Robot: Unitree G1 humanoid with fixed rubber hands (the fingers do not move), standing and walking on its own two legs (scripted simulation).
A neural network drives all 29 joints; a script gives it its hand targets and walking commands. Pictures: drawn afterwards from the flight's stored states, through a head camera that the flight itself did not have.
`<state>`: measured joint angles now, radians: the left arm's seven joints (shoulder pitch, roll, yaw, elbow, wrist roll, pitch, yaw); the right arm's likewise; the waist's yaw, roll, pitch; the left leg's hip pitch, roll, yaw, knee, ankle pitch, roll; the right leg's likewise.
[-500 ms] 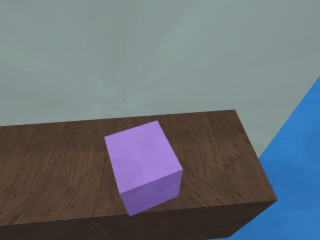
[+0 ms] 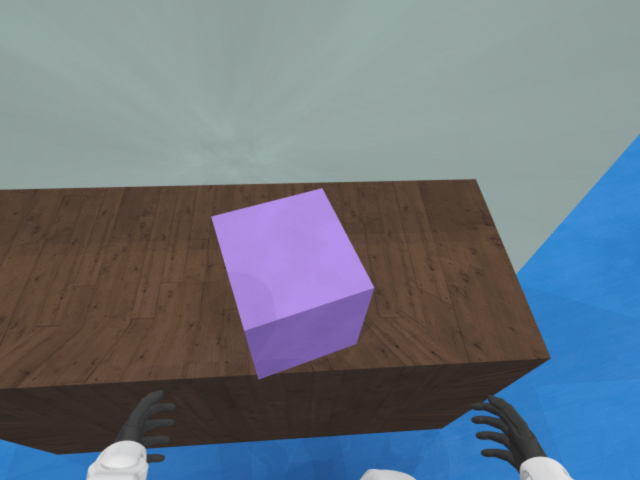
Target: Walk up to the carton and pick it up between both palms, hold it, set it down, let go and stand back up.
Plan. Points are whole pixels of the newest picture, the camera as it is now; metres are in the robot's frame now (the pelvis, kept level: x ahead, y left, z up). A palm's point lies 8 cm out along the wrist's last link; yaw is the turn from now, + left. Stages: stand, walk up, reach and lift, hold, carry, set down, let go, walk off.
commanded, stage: reach and lift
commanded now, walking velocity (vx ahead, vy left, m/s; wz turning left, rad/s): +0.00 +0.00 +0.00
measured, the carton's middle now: (289, 285) +0.39 +0.04 -0.06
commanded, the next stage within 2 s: none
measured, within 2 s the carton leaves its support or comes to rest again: neither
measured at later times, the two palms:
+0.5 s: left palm out of the picture +0.13 +0.23 -0.06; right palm out of the picture +0.12 -0.24 -0.07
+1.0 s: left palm out of the picture +0.14 +0.21 -0.05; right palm (510, 452) +0.16 -0.22 -0.05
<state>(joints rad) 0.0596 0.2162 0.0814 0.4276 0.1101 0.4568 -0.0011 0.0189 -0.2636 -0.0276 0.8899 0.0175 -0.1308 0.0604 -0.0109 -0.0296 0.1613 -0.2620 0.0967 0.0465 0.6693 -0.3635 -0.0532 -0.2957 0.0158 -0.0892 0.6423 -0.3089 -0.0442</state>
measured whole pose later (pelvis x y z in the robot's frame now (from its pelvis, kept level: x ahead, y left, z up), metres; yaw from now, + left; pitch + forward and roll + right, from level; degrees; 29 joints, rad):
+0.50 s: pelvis -0.03 +0.01 +0.01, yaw -1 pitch -5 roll +0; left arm 0.19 0.16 -0.02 0.38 -0.02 0.33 0.14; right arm 0.19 -0.26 -0.08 0.65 0.01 -0.03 0.16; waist 0.02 0.01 0.10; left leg -0.18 0.06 0.09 0.54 -0.27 -0.02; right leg -0.24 -0.01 -0.05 0.55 -0.22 -0.03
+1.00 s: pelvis +0.01 +0.01 +0.02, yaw -1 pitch -4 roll +0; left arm 0.31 0.08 -0.03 0.42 0.03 -0.01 0.20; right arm 0.20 -0.24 0.02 0.76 0.15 -0.29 0.15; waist 0.06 -0.02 0.06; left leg -0.11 0.08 0.08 0.45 -0.26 -0.04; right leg -0.16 0.01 -0.06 0.45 -0.22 -0.04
